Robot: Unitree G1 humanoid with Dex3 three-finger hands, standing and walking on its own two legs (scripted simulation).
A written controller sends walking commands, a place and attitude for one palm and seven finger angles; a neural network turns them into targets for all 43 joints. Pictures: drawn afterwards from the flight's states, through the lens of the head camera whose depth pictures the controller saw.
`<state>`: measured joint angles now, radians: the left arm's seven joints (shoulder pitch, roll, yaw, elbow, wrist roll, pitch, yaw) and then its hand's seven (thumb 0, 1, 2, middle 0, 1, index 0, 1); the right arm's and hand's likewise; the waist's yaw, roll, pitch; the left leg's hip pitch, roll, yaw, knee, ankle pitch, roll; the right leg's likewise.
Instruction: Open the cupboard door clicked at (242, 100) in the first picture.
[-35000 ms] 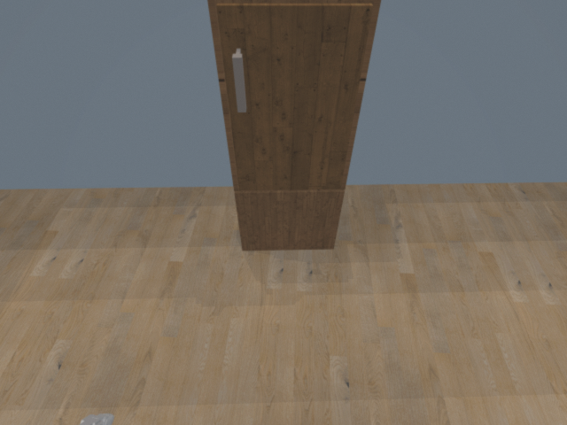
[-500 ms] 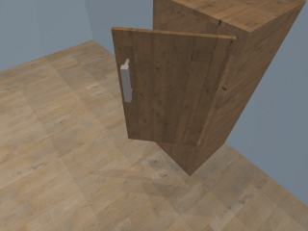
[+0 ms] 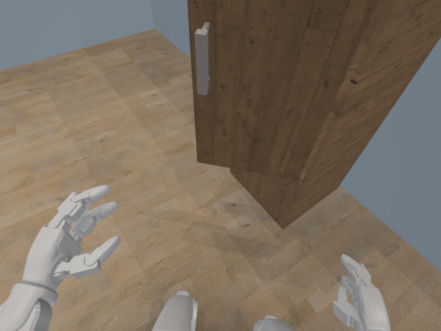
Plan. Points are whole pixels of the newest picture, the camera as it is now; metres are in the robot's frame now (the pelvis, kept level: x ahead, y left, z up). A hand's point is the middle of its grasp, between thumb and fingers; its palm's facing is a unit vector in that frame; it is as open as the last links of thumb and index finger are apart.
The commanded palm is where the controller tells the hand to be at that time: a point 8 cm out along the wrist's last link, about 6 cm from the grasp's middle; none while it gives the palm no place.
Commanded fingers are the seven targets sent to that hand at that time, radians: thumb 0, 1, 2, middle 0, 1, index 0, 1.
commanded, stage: raise the hand with hooked fingers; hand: left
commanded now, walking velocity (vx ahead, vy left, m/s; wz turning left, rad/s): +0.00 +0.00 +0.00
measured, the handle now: (204, 59) +0.65 +0.11 +0.14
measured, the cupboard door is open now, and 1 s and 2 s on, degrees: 42 42 42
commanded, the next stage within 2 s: move the hooked fingers beside the handle in 1.54 s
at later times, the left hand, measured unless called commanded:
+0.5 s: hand (70, 210) +0.26 +0.27 +0.10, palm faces -0.09 -0.99 -0.05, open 12.4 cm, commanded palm +0.25 +0.32 +0.11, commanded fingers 0.00 -0.36 0.36 -0.29 -1.11 -0.29 -1.11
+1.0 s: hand (51, 170) +0.30 +0.29 +0.15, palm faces -0.07 -1.00 -0.04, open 14.0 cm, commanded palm +0.28 +0.34 +0.16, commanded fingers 0.00 -0.50 0.30 -0.30 -1.20 -0.30 -1.20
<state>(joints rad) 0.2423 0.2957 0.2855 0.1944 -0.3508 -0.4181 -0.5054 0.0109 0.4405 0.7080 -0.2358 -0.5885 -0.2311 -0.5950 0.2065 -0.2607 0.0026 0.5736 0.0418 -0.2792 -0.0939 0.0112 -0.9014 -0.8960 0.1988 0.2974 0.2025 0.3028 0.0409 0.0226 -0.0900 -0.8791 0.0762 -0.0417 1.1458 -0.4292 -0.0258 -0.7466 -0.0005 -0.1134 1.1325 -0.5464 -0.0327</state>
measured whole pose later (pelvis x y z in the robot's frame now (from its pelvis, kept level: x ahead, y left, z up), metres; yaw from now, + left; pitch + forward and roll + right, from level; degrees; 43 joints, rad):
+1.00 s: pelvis +0.02 +0.02 +0.05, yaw +0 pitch +5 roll -3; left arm -0.05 0.45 0.42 0.37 -0.37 -0.18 -0.59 -0.01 -0.50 0.31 -0.30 -1.19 -0.30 -1.20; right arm 0.27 -0.27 0.06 0.57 0.06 -0.22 -0.10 0.01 -0.90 -0.90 0.20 0.30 0.21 0.30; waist 0.01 0.03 -0.05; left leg -0.59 0.05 0.01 0.83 -0.33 0.01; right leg -0.46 -0.01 -0.08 0.78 -0.41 0.01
